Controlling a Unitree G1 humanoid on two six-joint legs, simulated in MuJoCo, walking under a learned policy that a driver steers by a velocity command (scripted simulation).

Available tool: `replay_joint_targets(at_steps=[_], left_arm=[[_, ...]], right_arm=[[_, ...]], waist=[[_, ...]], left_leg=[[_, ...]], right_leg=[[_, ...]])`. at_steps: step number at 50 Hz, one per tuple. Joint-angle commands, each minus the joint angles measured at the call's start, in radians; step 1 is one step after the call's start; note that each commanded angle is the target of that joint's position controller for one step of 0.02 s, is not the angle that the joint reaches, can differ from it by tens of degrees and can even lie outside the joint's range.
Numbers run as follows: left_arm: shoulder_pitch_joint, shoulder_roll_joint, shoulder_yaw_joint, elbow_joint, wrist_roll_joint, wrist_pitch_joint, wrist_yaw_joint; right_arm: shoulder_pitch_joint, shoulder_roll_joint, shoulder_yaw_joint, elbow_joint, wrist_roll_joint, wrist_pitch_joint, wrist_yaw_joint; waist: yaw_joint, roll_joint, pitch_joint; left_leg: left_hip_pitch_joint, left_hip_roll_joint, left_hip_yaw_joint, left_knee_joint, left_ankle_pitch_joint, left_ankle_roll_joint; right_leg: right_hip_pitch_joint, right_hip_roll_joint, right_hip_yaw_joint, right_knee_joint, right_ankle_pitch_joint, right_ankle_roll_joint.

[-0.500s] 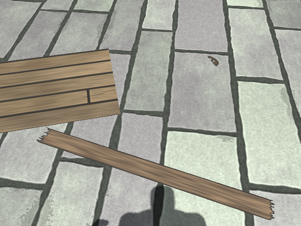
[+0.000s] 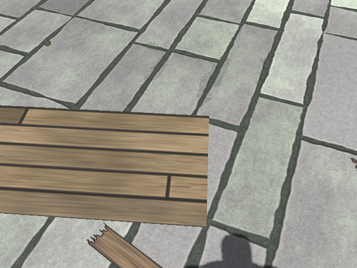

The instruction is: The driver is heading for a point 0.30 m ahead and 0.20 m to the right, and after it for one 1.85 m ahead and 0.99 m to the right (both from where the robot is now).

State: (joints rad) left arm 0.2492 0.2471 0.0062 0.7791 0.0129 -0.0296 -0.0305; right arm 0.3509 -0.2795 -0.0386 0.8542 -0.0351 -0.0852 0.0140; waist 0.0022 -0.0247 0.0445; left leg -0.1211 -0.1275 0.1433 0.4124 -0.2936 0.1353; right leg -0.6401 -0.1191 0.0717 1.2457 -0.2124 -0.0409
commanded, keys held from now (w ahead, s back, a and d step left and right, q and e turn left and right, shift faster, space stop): w+e+shift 0.16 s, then e+shift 0.76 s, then shift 0.04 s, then q+shift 0.04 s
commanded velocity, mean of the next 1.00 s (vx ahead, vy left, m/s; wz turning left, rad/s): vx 0.39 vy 0.00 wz -0.82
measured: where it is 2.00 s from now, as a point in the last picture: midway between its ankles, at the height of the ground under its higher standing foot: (207, 250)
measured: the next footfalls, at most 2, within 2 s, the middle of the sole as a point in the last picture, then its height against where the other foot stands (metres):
right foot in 0.24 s outside the picture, level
left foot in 0.70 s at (209, 212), level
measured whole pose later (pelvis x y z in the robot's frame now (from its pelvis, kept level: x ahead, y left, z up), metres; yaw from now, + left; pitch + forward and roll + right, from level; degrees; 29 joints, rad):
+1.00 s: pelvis +0.55 -0.07 +0.00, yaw -54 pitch +0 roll +0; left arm 0.15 0.35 0.07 0.64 0.01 0.10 -0.04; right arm 0.21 -0.30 -0.02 0.66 -0.04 0.01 -0.03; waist -0.02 -0.02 0.08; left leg -0.32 0.06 0.12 0.45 -0.12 0.03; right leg -0.46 0.03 0.03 1.03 -0.45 0.03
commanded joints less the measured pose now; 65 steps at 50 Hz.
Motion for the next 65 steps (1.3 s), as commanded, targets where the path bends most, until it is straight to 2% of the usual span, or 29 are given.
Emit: replay_joint_targets(at_steps=[1,5,8,11,12,13,14,15,17,19,22,27,31,34,35,36,37,38,40,43,48,54,55,56,57,58,60,62,65], left_arm=[[-0.039,0.074,0.024,-0.039,-0.011,0.013,-0.015],[-0.177,0.049,0.010,-0.073,-0.013,-0.010,-0.037],[-0.179,0.072,0.011,-0.073,-0.005,-0.013,-0.047],[0.201,0.159,0.046,0.034,0.015,-0.011,-0.031],[0.391,0.194,0.071,0.086,0.019,-0.013,-0.011],[0.358,0.222,0.086,0.094,0.002,-0.012,0.017],[0.299,0.361,0.121,0.065,0.027,-0.001,0.014],[0.257,0.375,0.140,0.012,0.007,0.004,0.017],[0.108,0.236,0.108,-0.016,-0.011,0.018,0.032],[0.096,0.187,0.089,-0.019,-0.024,0.006,0.034],[0.095,0.242,0.103,-0.025,-0.010,-0.012,0.024],[0.126,0.230,0.114,-0.044,-0.025,0.038,0.047],[0.133,0.244,0.128,-0.070,-0.005,0.064,0.058],[0.036,0.246,0.129,-0.110,0.005,0.058,0.056],[0.004,0.223,0.120,-0.128,-0.013,0.048,0.050],[0.099,0.124,0.095,-0.145,-0.023,0.042,0.050],[0.201,0.193,0.108,-0.149,-0.004,0.054,0.049],[0.185,0.233,0.116,-0.109,0.031,0.066,0.047],[0.069,0.237,0.121,-0.117,0.019,0.088,0.023],[0.052,0.200,0.103,-0.141,-0.004,0.112,-0.001],[-0.039,0.160,0.079,-0.196,-0.001,0.121,-0.016],[0.042,0.091,0.033,-0.143,0.006,0.101,0.002],[0.063,0.091,0.025,-0.121,0.014,0.092,0.009],[0.069,0.144,0.024,-0.128,0.033,0.083,0.018],[-0.059,0.274,0.058,-0.170,0.028,0.083,0.033],[-0.091,0.243,0.061,-0.167,0.040,0.075,0.044],[-0.174,0.168,0.038,-0.170,0.026,0.066,0.057],[-0.174,0.119,0.028,-0.179,0.008,0.057,0.074],[-0.110,0.106,0.034,-0.166,0.012,0.057,0.082]], right_arm=[[-0.027,-0.086,-0.022,-0.046,0.013,-0.054,0.010],[0.015,-0.079,-0.009,-0.024,0.024,-0.068,-0.002],[0.042,-0.132,-0.012,-0.010,0.023,-0.060,-0.034],[-0.036,-0.209,-0.035,-0.047,0.007,-0.007,-0.071],[-0.100,-0.217,-0.041,-0.064,0.011,0.002,-0.066],[-0.119,-0.115,-0.020,-0.062,0.006,-0.003,-0.036],[0.013,-0.030,0.002,-0.148,0.029,-0.013,-0.037],[-0.007,-0.079,0.017,-0.184,0.025,-0.026,-0.043],[-0.096,-0.111,0.019,-0.186,0.004,-0.031,-0.037],[-0.114,-0.113,0.019,-0.199,-0.022,0.021,-0.038],[-0.147,-0.075,0.034,-0.238,-0.021,0.063,-0.038],[-0.289,-0.078,0.044,-0.297,0.003,0.077,-0.041],[-0.360,-0.108,0.049,-0.315,0.009,0.055,-0.046],[-0.234,-0.146,0.038,-0.272,0.011,0.023,-0.057],[-0.137,-0.165,0.031,-0.249,0.004,0.010,-0.066],[-0.088,-0.231,0.017,-0.254,0.013,0.015,-0.077],[-0.091,-0.233,0.005,-0.265,0.033,0.046,-0.074],[-0.134,-0.173,0.009,-0.279,0.034,0.065,-0.073],[-0.197,-0.096,0.029,-0.294,0.019,0.089,-0.078],[-0.214,-0.129,0.010,-0.281,0.002,0.089,-0.067],[-0.149,-0.152,-0.017,-0.255,-0.007,0.083,-0.050],[-0.131,-0.151,-0.018,-0.205,0.017,0.107,-0.008],[-0.082,-0.116,-0.009,-0.185,0.021,0.108,0.004],[-0.026,-0.031,0.009,-0.194,0.017,0.101,0.024],[-0.030,-0.037,0.002,-0.219,0.023,0.111,0.011],[-0.092,-0.127,-0.025,-0.211,0.032,0.125,0.007],[-0.026,-0.158,-0.057,-0.173,0.039,0.136,0.008],[0.026,-0.145,-0.065,-0.143,0.019,0.140,0.005],[-0.029,-0.093,-0.055,-0.173,0.026,0.147,0.014]], waist=[[0.007,0.032,0.096],[-0.026,0.033,0.093],[-0.001,0.084,0.036],[0.186,0.126,-0.149],[0.281,0.097,-0.204],[0.220,-0.061,-0.141],[0.073,-0.255,-0.261],[0.107,-0.068,-0.441],[0.014,0.140,-0.132],[-0.028,0.171,-0.036],[-0.042,0.109,-0.082],[0.038,-0.024,-0.166],[0.082,-0.058,-0.121],[0.009,-0.088,-0.100],[-0.042,-0.038,-0.131],[0.003,0.193,-0.253],[0.034,0.328,-0.394],[0.040,0.183,-0.307],[0.026,0.088,-0.166],[0.032,0.176,-0.110],[0.002,0.190,-0.114],[0.038,0.203,-0.115],[0.040,0.147,-0.103],[0.015,-0.084,-0.128],[-0.004,-0.241,-0.038],[0.028,-0.177,0.007],[-0.040,-0.160,0.035],[-0.044,-0.138,-0.019],[-0.003,-0.095,-0.060]], left_leg=[[-0.094,0.253,-0.102,-0.338,0.291,-0.024],[0.004,0.224,0.071,-0.361,0.629,-0.081],[0.191,0.267,0.115,-0.261,1.135,-0.124],[0.195,0.305,0.099,0.290,1.466,-0.144],[0.064,0.293,0.079,0.628,1.234,-0.148],[-0.185,0.114,0.056,0.978,0.116,-0.146],[-0.577,0.012,-0.074,1.367,-0.309,-0.213],[-0.673,0.047,-0.231,1.379,-0.211,-0.185],[-0.617,0.138,-0.232,1.130,-0.110,-0.166],[-0.513,0.184,-0.223,0.962,-0.101,-0.196],[-0.402,0.182,-0.176,0.716,-0.056,-0.219],[-0.409,0.123,-0.177,0.462,0.185,-0.202],[-0.438,0.080,-0.243,0.294,0.157,-0.184],[-0.227,0.072,-0.283,0.054,0.188,-0.144],[-0.028,0.159,-0.326,-0.047,0.347,-0.112],[0.217,0.464,-0.565,0.004,0.725,-0.034],[0.266,0.619,-0.820,-0.008,0.841,0.121],[0.197,0.573,-0.755,-0.014,0.728,0.125],[0.034,0.426,-0.486,-0.055,0.479,0.057],[-0.081,0.355,-0.300,-0.101,0.406,0.038],[-0.098,0.407,-0.228,-0.129,0.280,0.069],[-0.231,0.350,-0.218,-0.067,0.257,0.022],[-0.315,0.313,-0.206,-0.055,0.178,-0.047],[-0.387,0.221,-0.135,0.118,-0.080,-0.125],[-0.367,0.114,-0.110,0.226,-0.251,-0.155],[-0.286,0.132,-0.180,0.405,-0.218,-0.150],[-0.343,0.103,-0.163,0.607,-0.148,-0.145],[-0.387,0.110,-0.132,0.704,-0.133,-0.162],[-0.443,0.140,-0.118,0.646,-0.136,-0.183]], right_leg=[[-0.057,-0.020,-0.021,-0.156,0.173,-0.015],[0.002,0.036,-0.176,-0.438,0.383,-0.056],[0.091,0.133,-0.265,-0.571,0.400,-0.101],[0.458,0.257,-0.272,-0.601,0.256,-0.133],[0.654,0.218,-0.167,-0.679,0.285,-0.180],[0.762,0.126,-0.050,-0.680,0.430,-0.203],[1.060,-0.116,0.393,-0.602,1.063,-0.417],[1.124,-0.187,0.584,-0.762,0.846,-0.485],[0.711,-0.102,0.464,-0.908,0.581,-0.376],[0.485,-0.032,0.338,-0.928,0.778,-0.317],[0.362,0.079,0.233,-0.891,0.970,-0.252],[0.449,0.176,0.244,-0.781,0.863,-0.087],[0.534,0.156,0.395,-0.721,0.685,-0.071],[0.481,0.178,0.460,-0.624,0.535,-0.030],[0.391,0.221,0.411,-0.483,0.407,0.006],[0.256,0.324,0.218,-0.217,-0.254,0.042],[0.159,0.376,0.081,-0.078,-0.551,0.056],[0.105,0.279,0.058,0.022,-0.452,0.071],[0.113,0.224,0.033,0.033,-0.290,0.090],[0.152,0.190,-0.027,0.011,-0.209,0.107],[0.190,0.138,-0.054,-0.183,-0.220,0.080],[0.539,0.185,-0.105,-0.783,-0.106,-0.007],[0.657,0.148,-0.057,-0.933,-0.004,-0.023],[0.720,-0.118,0.234,-1.057,-0.135,-0.051],[0.407,-0.280,0.313,-1.056,-0.092,-0.155],[0.294,-0.226,0.213,-1.035,-0.071,-0.179],[0.322,-0.134,0.056,-1.006,0.128,-0.148],[0.449,-0.119,-0.028,-0.943,0.373,-0.150],[0.595,-0.155,-0.054,-0.897,0.430,-0.162]])
Velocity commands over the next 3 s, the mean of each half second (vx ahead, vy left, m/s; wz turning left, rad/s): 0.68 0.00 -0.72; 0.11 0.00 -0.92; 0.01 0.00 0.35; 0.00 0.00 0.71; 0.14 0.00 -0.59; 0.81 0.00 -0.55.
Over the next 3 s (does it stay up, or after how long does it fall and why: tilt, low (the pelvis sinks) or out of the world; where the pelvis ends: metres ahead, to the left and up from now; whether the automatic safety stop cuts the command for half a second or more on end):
stays up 0.71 -0.33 -0.02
